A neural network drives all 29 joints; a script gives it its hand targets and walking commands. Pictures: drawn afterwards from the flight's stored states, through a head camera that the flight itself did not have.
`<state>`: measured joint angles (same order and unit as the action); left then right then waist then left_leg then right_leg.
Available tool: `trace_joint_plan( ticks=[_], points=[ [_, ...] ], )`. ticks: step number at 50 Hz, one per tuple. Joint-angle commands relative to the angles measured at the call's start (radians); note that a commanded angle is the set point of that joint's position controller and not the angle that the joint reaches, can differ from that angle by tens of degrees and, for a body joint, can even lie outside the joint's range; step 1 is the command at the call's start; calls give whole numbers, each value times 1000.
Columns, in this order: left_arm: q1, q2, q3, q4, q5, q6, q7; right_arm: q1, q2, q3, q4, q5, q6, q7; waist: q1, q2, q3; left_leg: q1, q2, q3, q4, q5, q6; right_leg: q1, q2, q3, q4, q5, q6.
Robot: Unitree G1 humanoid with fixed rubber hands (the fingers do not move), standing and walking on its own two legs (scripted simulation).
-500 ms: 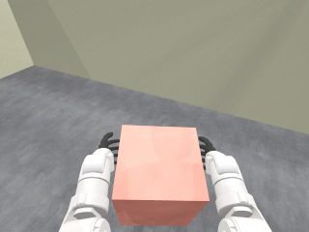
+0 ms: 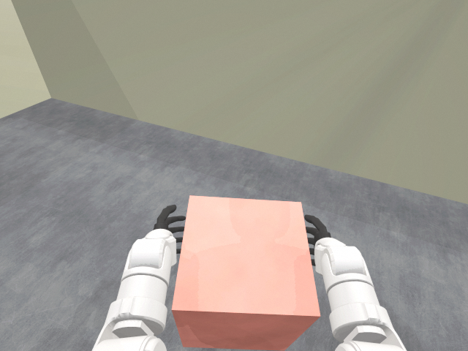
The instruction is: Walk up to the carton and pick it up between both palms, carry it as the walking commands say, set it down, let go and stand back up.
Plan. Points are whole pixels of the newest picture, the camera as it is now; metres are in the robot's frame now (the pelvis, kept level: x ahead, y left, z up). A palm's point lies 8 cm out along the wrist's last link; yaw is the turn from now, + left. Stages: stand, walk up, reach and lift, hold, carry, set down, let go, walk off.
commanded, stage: hold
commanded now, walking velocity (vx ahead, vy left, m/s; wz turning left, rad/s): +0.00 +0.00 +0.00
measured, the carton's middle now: (239, 277) +0.28 +0.00 -0.02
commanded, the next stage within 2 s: carry in 0.80 s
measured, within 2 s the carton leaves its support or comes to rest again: neither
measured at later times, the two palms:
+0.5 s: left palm (160, 243) +0.29 +0.15 +0.06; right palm (323, 254) +0.28 -0.15 +0.04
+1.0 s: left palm (148, 237) +0.30 +0.17 +0.07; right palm (313, 243) +0.29 -0.13 +0.07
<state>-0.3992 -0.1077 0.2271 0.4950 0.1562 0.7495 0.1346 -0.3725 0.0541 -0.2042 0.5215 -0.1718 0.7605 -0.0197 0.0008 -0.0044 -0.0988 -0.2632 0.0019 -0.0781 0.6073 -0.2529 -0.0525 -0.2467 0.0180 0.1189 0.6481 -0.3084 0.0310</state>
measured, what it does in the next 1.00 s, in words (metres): stands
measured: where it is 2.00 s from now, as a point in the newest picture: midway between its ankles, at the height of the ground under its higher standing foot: outside the picture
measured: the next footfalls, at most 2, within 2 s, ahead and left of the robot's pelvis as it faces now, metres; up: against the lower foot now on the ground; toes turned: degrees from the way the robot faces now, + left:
right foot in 1.68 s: +0.07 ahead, -0.14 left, +0.00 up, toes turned +20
left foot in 1.94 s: +0.03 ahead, +0.05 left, +0.00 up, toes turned +30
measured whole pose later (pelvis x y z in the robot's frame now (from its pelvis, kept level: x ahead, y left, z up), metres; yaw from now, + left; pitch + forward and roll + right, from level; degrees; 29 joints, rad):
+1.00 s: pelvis +0.00 +0.02 +0.00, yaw +1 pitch -4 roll -1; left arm -0.38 -0.11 0.17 0.29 0.16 0.85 0.12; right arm -0.33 0.07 -0.20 0.27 -0.13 0.88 -0.04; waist 0.00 0.00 -0.09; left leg -0.34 0.01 -0.08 0.68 -0.27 -0.03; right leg -0.28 0.02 0.09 0.65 -0.32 0.04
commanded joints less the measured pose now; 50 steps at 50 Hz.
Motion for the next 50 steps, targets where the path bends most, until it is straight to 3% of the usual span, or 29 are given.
trace_joint_plan(
  ticks=[1, 4, 5, 6, 9, 14, 15, 16, 18, 19, 20, 22, 23, 25, 27, 28, 29, 30, 31, 33, 39, 40, 41, 44, 46, 47, 48, 49, 50],
  points=[
    [-677, -1096, -556, -221, -260, -4, -447, -768, 1218, 573, -288, 307, -41, 299, 14, -69, -314, 177, -127, 64, -148, 133, 41, 128, 74, -52, -258, 193, 16],
    [-598, -1103, -535, -140, -254, 1, -455, -781, 1194, 588, -315, 332, -47, 298, 16, -56, -257, 179, -132, 68, -153, 142, 46, 81, 72, -59, -273, 173, 15],
    [-630, -1109, -572, -209, -270, -16, -451, -840, 1198, 623, -406, 347, -71, 294, 18, -38, -350, 192, -135, 69, -136, 179, 46, 129, 69, -46, -256, 232, 14],
    [-559, -1122, -543, -115, -261, 2, -448, -860, 1177, 621, -414, 337, -59, 291, 21, -90, -300, 175, -140, 69, -139, 175, 47, 111, 74, -62, -263, 215, 22],
    [-634, -1079, -536, -181, -263, -13, -449, -735, 1232, 582, -251, 309, -36, 292, 31, -96, -271, 190, -128, 75, -145, 116, 51, 57, 63, -48, -284, 114, 13],
    [-554, -1069, -521, -109, -247, 2, -461, -790, 1229, 603, -314, 331, -48, 295, 54, -95, -251, 170, -132, 82, -141, 148, 55, 67, 63, -45, -283, 161, 19],
    [-596, -1107, -556, -138, -271, -1, -462, -787, 1211, 593, -324, 333, -53, 295, 15, -34, -271, 166, -139, 78, -148, 137, 43, 80, 68, -54, -278, 166, 6],
    [-664, -1103, -581, -210, -273, -11, -457, -820, 1212, 591, -349, 328, -56, 305, 17, -31, -332, 182, -130, 71, -142, 136, 44, 89, 75, -53, -258, 149, 3],
    [-615, -1103, -549, -142, -254, -10, -463, -800, 1211, 586, -329, 320, -60, 303, 23, -69, -299, 194, -127, 74, -148, 91, 53, 65, 65, -51, -285, 95, 8],
    [-684, -1116, -575, -193, -269, -7, -464, -785, 1216, 575, -310, 298, -47, 304, -3, -80, -274, 171, -136, 69, -146, 46, 48, 40, 70, -55, -285, 42, 11],
    [-651, -1086, -537, -158, -248, -15, -463, -790, 1212, 560, -273, 291, -49, 305, 35, -88, -279, 157, -120, 65, -155, 47, 50, 60, 70, -60, -274, 45, 7],
    [-630, -1104, -542, -120, -254, -16, -465, -789, 1203, 580, -294, 318, -56, 309, 29, -68, -242, 180, -123, 73, -154, 47, 45, 21, 72, -53, -286, 32, 1],
    [-657, -1100, -523, -105, -262, -12, -470, -823, 1222, 582, -281, 317, -52, 306, 25, -118, -243, 191, -129, 78, -137, 39, 52, 8, 44, -35, -318, -15, 9],
    [-579, -1073, -489, -93, -228, -16, -473, -818, 1227, 568, -279, 299, -52, 299, 43, -121, -222, 162, -129, 86, -148, 38, 61, 41, 52, -40, -307, 26, 21],
    [-651, -1094, -542, -142, -259, -21, -470, -834, 1208, 577, -311, 319, -70, 304, 24, -73, -256, 168, -135, 77, -142, 61, 51, 25, 57, -39, -292, 42, 7],
    [-618, -1109, -564, -140, -275, -18, -475, -803, 1207, 603, -328, 322, -62, 302, 10, -111, -302, 204, -129, 63, -139, 88, 48, 21, 68, -55, -285, 69, 11],
    [-667, -1118, -579, -184, -276, -21, -471, -820, 1211, 584, -350, 321, -71, 302, 11, -35, -308, 170, -135, 74, -133, 100, 46, 64, 67, -50, -282, 94, 3],
    [-623, -1103, -552, -162, -264, -20, -465, -806, 1223, 596, -334, 327, -65, 304, 33, -75, -287, 186, -132, 75, -136, 118, 51, 54, 63, -42, -286, 116, 4],
    [-674, -1125, -605, -237, -303, -25, -471, -789, 1240, 624, -366, 347, -70, 302, 7, -47, -363, 212, -133, 63, -136, 162, 45, 94, 70, -54, -269, 174, 8],
    [-544, -1112, -531, -106, -246, 5, -459, -737, 1190, 569, -269, 310, -41, 301, 16, -46, -233, 160, -123, 66, -163, 85, 48, 75, 66, -48, -285, 101, 1],
    [-600, -1108, -570, -166, -277, -12, -469, -812, 1220, 629, -365, 336, -56, 302, 17, -84, -290, 186, -133, 71, -143, 111, 53, 62, 67, -48, -284, 103, 16],
    [-564, -1095, -524, -91, -231, -18, -440, -884, 1138, 589, -392, 336, -62, 292, 6, -108, -162, -88, 89, -19, -52, 47, 39, -18, -134, 16, -183, 8, -24],
    [-576, -1068, -529, -129, -250, -15, -426, -865, 1132, 602, -391, 343, -51, 283, 6, -137, -176, -168, 62, -32, -31, -83, 43, -3, -149, 70, -211, -92, -46],
    [-758, -1056, -605, -337, -330, 14, -398, -882, 1137, 643, -473, 384, -18, 260, -3, -231, -168, -180, 7, 61, 122, -134, 20, -76, -173, 87, -306, -259, -89],
    [-751, -1074, -676, -451, -378, 73, -368, -851, 1129, 672, -557, 423, 39, 249, -16, -133, -220, -121, 20, 39, 109, -100, 40, -112, -149, 30, -211, -227, -73],
    [-717, -1089, -684, -419, -381, 115, -357, -870, 1111, 677, -572, 433, 73, 242, -25, -71, -214, -113, 80, -49, 42, -118, 66, -172, -119, 3, -144, -256, -61],
    [-664, -1080, -688, -407, -376, 153, -350, -864, 1082, 677, -598, 424, 107, 232, -19, 61, -193, -152, 167, -202, -126, -52, 91, -154, -43, -81, -19, -229, -27],
    [-622, -1059, -671, -392, -361, 181, -345, -829, 1070, 668, -572, 423, 148, 227, -19, 178, -230, -158, 267, -373, -283, -145, 126, -127, 33, -150, 134, -229, 4],
    [-651, -1077, -704, -417, -399, 213, -347, -857, 1057, 685, -625, 442, 173, 215, -17, 235, -205, -161, 312, -464, -336, -78, 152, -138, 42, -151, 203, -214, 16]
  ],
)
